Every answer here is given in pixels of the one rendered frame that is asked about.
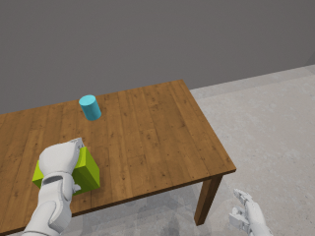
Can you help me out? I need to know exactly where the robot right forearm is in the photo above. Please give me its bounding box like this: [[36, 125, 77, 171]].
[[248, 223, 274, 236]]

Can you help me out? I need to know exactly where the left robot hand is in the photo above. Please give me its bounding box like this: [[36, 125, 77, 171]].
[[38, 138, 85, 194]]

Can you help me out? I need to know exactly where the right robot hand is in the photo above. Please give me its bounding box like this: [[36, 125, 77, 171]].
[[229, 189, 267, 234]]

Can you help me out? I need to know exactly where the sponge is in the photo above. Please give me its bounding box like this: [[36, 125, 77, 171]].
[[32, 147, 100, 197]]

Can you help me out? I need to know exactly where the robot left forearm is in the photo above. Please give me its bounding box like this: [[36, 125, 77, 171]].
[[22, 172, 73, 236]]

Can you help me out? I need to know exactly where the table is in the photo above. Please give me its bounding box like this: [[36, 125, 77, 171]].
[[0, 79, 236, 236]]

